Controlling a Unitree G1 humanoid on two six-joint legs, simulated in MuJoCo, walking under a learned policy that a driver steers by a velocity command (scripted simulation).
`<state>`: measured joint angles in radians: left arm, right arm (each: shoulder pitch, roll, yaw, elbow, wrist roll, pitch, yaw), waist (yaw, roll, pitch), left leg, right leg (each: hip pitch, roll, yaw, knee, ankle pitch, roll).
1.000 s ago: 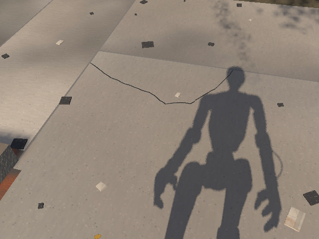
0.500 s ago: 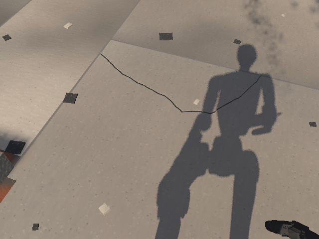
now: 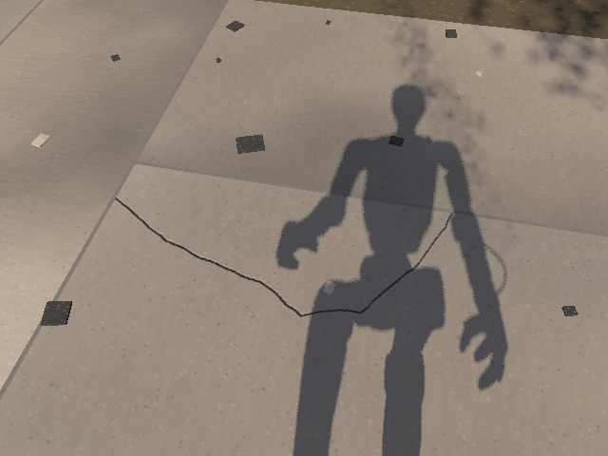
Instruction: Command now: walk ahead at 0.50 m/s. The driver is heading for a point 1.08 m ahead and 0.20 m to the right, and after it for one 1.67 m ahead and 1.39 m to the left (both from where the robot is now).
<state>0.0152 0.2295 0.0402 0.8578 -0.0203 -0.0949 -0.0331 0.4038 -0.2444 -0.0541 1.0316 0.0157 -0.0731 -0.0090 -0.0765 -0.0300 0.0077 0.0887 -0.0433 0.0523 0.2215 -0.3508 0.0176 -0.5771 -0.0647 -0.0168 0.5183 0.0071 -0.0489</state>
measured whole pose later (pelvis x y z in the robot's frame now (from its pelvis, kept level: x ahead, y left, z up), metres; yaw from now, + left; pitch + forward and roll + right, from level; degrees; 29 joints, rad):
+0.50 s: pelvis +0.28 -0.01 +0.01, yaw +0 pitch +2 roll -2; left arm 0.38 0.23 0.06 1.01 -0.02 -0.08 0.01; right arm 0.03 -0.24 -0.05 0.87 0.02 -0.08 0.02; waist 0.08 0.04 0.01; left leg -0.62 0.09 -0.01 0.56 0.06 0.02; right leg 0.04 0.05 -0.06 0.20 -0.28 -0.03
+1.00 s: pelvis +0.56 +0.01 +0.01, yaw -15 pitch +1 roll +2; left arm 0.12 0.25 0.08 0.84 -0.02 -0.03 -0.03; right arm 0.31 -0.25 -0.08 0.98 -0.01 -0.09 -0.02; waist -0.06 -0.03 0.01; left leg 0.05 -0.01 0.26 0.23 -0.28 0.00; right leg -0.68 -0.12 0.01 0.74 0.02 -0.04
